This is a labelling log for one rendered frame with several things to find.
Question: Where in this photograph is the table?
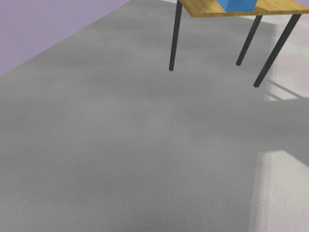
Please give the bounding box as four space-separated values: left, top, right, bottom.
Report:
169 0 309 88

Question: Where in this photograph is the carton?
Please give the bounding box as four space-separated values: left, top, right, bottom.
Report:
216 0 258 13

